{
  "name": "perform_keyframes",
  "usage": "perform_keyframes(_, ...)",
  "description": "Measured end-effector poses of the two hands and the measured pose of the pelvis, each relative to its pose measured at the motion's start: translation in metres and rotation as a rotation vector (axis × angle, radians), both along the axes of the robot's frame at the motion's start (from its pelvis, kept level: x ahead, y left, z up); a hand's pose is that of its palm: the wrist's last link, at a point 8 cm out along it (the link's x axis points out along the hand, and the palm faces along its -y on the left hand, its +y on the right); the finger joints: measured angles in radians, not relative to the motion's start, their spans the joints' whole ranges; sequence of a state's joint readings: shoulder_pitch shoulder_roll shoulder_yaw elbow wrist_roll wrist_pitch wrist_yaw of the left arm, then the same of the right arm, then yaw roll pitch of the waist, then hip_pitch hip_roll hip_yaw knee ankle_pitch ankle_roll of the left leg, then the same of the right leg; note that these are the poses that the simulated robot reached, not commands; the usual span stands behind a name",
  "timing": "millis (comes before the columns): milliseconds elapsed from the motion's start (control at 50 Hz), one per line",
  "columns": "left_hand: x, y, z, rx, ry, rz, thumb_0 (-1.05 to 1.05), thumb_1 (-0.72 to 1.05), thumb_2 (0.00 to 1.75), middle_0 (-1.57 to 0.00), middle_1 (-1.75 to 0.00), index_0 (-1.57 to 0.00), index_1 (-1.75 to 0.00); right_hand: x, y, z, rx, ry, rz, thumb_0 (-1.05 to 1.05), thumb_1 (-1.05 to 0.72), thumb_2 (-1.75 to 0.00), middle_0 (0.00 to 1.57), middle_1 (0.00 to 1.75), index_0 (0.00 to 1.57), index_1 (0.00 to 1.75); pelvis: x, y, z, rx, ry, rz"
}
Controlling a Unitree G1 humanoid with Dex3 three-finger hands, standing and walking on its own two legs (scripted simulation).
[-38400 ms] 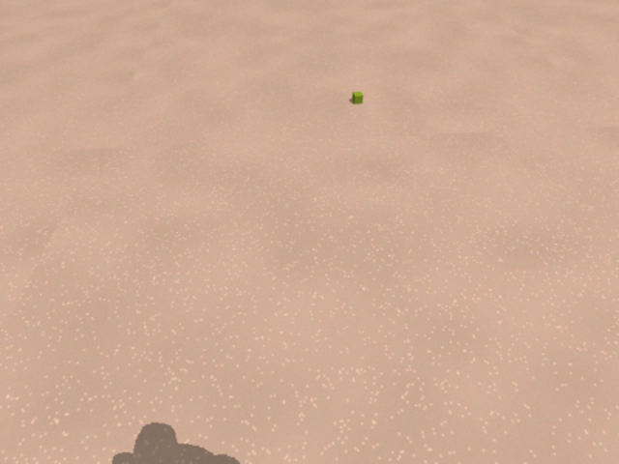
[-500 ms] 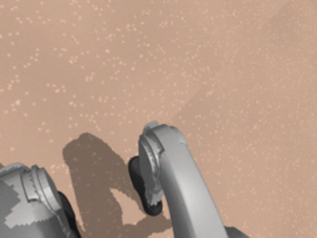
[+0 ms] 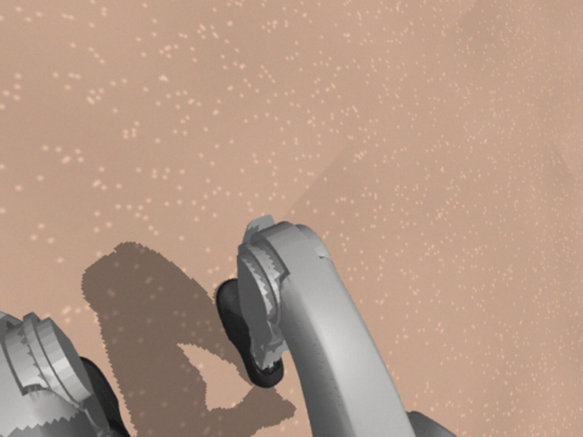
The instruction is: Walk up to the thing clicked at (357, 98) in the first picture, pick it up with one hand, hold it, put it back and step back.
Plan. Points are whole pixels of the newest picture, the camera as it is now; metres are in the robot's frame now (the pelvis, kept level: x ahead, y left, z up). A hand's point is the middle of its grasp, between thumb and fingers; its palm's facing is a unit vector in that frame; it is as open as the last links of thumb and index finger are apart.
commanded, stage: rest palm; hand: left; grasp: from above
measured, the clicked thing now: out of the picture +0.40 +0.42 -0.29
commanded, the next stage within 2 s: close in 0.84 s
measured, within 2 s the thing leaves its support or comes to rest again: neither
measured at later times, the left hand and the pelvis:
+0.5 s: hand out of the picture +0.40 +0.38 -0.26, palm faces -0.11 -0.44 -0.89, open 13.6 cm; pelvis +0.00 +0.00 +0.00, yaw -1 degrees
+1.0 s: hand out of the picture +0.40 +0.38 -0.26, palm faces -0.10 -0.44 -0.89, open 13.3 cm; pelvis +0.00 +0.00 +0.00, yaw -1 degrees
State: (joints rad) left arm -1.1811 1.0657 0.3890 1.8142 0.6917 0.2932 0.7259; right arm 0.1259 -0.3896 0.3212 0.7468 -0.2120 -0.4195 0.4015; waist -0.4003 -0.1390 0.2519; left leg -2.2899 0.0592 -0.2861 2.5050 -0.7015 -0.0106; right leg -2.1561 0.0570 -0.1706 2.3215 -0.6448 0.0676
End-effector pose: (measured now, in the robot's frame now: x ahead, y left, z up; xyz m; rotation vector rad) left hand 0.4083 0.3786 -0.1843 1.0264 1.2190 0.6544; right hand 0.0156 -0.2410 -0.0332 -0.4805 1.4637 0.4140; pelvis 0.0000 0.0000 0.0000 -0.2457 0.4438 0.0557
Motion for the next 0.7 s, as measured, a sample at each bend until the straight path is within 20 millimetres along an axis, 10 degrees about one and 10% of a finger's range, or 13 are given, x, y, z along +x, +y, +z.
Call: perform_keyframes(700,-0.010,0.003,-0.024,-0.018,0.001,0.018,0.00,-0.39,0.92,-0.10,-1.00,-0.11,-0.99,0.010,0.001,0.010,-0.027,0.000,0.054,0.01,-0.90,-0.90,0.20,0.29,0.20,0.30,-0.002,0.001,0.001,-0.020,-0.025,-0.006)
